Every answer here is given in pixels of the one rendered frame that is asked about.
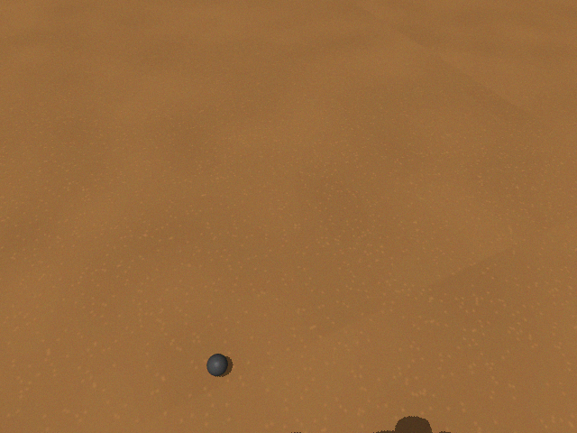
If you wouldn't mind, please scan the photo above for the ball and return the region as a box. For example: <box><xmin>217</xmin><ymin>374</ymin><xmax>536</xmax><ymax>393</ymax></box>
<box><xmin>206</xmin><ymin>354</ymin><xmax>228</xmax><ymax>376</ymax></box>

